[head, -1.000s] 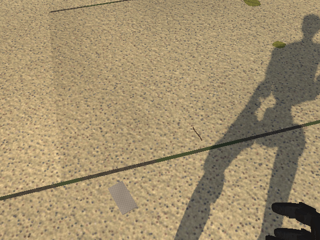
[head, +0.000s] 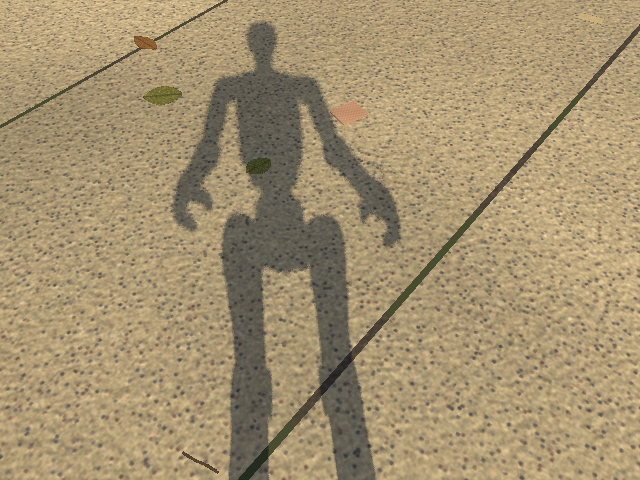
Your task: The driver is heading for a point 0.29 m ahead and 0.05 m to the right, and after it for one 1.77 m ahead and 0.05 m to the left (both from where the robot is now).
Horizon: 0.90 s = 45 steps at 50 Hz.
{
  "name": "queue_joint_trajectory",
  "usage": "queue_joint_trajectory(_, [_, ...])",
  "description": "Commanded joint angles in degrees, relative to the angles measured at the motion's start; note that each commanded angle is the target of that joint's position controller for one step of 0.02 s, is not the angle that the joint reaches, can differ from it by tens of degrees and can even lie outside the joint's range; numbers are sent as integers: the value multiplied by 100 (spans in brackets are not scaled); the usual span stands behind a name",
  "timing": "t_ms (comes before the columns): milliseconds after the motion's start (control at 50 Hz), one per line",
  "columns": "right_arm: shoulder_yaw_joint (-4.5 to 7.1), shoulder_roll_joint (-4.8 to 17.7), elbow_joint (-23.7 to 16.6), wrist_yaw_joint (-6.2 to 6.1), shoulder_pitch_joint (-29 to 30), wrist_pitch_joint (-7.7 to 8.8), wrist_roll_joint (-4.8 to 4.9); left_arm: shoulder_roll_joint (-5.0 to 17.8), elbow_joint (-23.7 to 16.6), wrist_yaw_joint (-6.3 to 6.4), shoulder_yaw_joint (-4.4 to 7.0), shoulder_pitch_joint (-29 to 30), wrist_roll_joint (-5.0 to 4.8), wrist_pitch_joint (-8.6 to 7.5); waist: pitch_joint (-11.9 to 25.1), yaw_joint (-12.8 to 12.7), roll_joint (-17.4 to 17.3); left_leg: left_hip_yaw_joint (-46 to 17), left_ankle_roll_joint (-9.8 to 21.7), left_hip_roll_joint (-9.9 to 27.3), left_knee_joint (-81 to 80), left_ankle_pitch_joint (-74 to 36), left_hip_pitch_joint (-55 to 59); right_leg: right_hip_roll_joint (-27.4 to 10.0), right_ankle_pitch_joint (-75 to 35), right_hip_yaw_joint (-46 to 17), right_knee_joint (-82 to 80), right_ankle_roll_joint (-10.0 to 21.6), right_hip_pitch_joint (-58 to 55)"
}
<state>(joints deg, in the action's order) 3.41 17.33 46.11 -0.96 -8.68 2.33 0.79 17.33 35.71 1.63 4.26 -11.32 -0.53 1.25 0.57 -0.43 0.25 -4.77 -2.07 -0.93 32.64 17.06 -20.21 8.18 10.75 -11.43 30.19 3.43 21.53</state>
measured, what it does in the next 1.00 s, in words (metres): walks ahead: left foot, then right foot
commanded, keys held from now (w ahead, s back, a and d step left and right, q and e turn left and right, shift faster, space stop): w+e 0.44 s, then w+q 0.56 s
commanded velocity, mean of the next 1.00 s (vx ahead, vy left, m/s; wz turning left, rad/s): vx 0.45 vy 0.00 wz -0.18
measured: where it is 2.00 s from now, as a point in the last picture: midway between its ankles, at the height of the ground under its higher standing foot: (381, 280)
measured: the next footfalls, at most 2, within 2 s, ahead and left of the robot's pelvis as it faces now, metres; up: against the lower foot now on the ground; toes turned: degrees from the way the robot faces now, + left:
left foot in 0.02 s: +0.06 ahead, +0.14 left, +0.00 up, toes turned -5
right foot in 0.50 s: +0.30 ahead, -0.20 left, +0.00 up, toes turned -20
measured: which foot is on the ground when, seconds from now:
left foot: up 0.00-0.00, down 0.02-0.50, up 0.52-1.00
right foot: down 0.00-0.02, up 0.04-0.48, down 0.50-1.00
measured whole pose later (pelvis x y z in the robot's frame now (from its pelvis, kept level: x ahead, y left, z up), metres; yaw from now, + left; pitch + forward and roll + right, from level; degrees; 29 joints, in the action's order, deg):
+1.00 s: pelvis +0.46 -0.14 -0.01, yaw -7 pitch +2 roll -2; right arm 2.0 14.7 39.6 3.8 -6.1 2.8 1.2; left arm 16.0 46.0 0.7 4.1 -18.5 -0.4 -3.2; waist -1.9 -3.3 -1.6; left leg 2.7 4.1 2.1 35.5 2.8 -35.0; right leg 1.6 24.6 13.2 15.4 0.3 -7.6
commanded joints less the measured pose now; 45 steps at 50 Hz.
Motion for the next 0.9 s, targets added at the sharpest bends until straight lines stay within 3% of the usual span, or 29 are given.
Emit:
queue_joint_trajectory(20, [300,951,-103,7,-961,208,-48,329,-414,20,65,134,-36,-55,525,473,-58,-895,600,1207,-1370,480,2044,-573,2762,-892,587,216,1101])
queue_joint_trajectory(40, [374,1410,-76,28,-1194,192,-214,198,-671,-1,29,228,-94,-130,221,396,-1242,-2774,1219,2187,-2024,1933,2277,125,2483,161,1806,55,2455])
queue_joint_trajectory(60, [387,1321,-164,58,-874,250,-249,621,-803,-43,111,459,-32,-224,-316,314,-1293,-3293,1509,2472,-2230,2487,1839,-468,1920,70,2542,-34,2982])
queue_joint_trajectory(80, [307,976,-286,11,-577,263,-139,828,-699,-80,180,367,-24,-236,-465,238,-1083,-2719,1359,2219,-2205,2319,1801,-632,1415,88,2823,-119,3067])
queue_joint_trajectory(100, [255,788,-339,-27,-462,251,-67,814,-549,-101,204,186,-7,-219,-408,196,-954,-2153,1125,1918,-2179,1854,1906,-707,1067,205,3004,-239,2996])
queue_joint_trajectory(120, [226,720,-345,-55,-493,233,-44,753,-509,-128,203,137,1,-227,-369,220,-906,-1742,995,1766,-2201,1408,1961,-782,777,301,3170,-320,2983])
queue_joint_trajectory(160, [181,653,-292,-82,-749,263,-108,505,-547,-196,145,267,-32,-270,-389,346,-777,-988,954,1596,-2299,451,1859,-903,247,495,3489,-413,2916])
queue_joint_trajectory(280, [195,781,-197,-30,-1120,248,-141,237,-810,-307,32,809,-84,-304,-527,598,-739,260,1024,1508,-2397,-965,1928,-1155,-609,843,2440,-577,2711])
queue_joint_trajectory(380, [250,1025,-39,2,-1344,180,-5,77,-992,-512,-68,1378,-121,-348,-805,743,-655,829,960,1686,-2354,-1420,2076,-1173,-566,1359,1112,-339,2063])
queue_joint_trajectory(400, [268,1077,-13,14,-1356,158,33,103,-1016,-544,-63,1403,-127,-350,-813,697,-663,922,925,1737,-2260,-1771,2166,-1125,-398,1451,920,-232,1889])
queue_joint_trajectory(440, [324,1252,4,10,-1315,113,82,304,-1006,-565,34,1176,-86,-338,-512,410,-802,1227,811,1766,-1586,-3998,2324,-793,50,1734,650,42,1075])
queue_joint_trajectory(460, [327,1286,61,4,-1414,93,108,449,-901,-543,128,687,-66,-329,-109,78,-796,1323,782,1763,-847,-5236,2245,-549,125,1800,448,238,147])
queue_joint_trajectory(480, [264,1179,98,-6,-1455,96,113,652,-616,-478,280,-319,-94,-314,444,-493,-625,1483,679,1634,200,-5640,1772,-359,-388,1759,21,488,-1379])
queue_joint_trajectory(500, [149,953,-17,1,-1437,162,2,969,-399,-351,411,-1291,-86,-243,1040,-967,-234,1440,500,1464,1738,-3897,297,-1006,-410,779,152,731,-3303])
queue_joint_trajectory(520, [-149,91,-318,103,-2027,287,-160,1658,-363,-287,439,-1267,-62,-292,1957,-289,1497,1080,175,414,3946,1530,-1881,-2930,506,-2572,-399,1727,-4953])
queue_joint_trajectory(540, [11,757,-202,136,-1451,431,112,1134,-402,-290,314,-1532,18,-355,2493,-817,774,-39,252,348,4644,1584,-2112,-3175,780,-3268,-1071,1782,-4702])
queue_joint_trajectory(560, [94,961,-448,145,-824,462,300,933,-249,-318,220,-1254,71,-432,1453,-781,682,29,317,569,4713,1108,-2524,-2935,112,-2105,-1114,1465,-3958])
queue_joint_trajectory(580, [55,841,-469,112,-689,468,242,794,-171,-317,173,-917,26,-478,894,-526,405,69,347,830,4301,593,-2370,-2672,-397,-1296,-1171,1255,-3069])
queue_joint_trajectory(600, [75,801,-401,97,-677,430,114,592,-146,-326,111,-577,33,-509,528,-300,341,78,315,979,3963,262,-2129,-2415,-717,-731,-1316,1121,-2360])
queue_joint_trajectory(640, [86,647,-236,126,-1097,241,125,376,-115,-334,66,-204,94,-616,308,68,511,-13,258,1087,3727,-228,-1513,-2189,-880,-65,-1796,1042,-1563])
queue_joint_trajectory(700, [70,395,-218,98,-1063,50,112,388,106,-318,97,-93,124,-786,-98,214,333,-121,107,987,3365,-661,-1654,-2134,-1397,676,-2188,981,-1114])
queue_joint_trajectory(740, [75,346,-320,90,-773,49,88,382,246,-270,105,-163,166,-812,-303,151,290,-242,49,879,2813,-1245,-1960,-2036,-1588,1088,-2269,875,-1173])
queue_joint_trajectory(800, [34,247,-448,192,-308,126,53,461,357,-208,111,-163,146,-818,-443,7,229,6,110,732,1541,-2322,-1796,-1881,-1615,1632,-2366,668,-1268])
queue_joint_trajectory(900, [-65,102,-877,394,591,158,43,685,683,-132,192,-663,33,-677,-736,-374,55,409,372,625,459,-2269,-2191,-2256,-2115,1914,-2183,580,-2341])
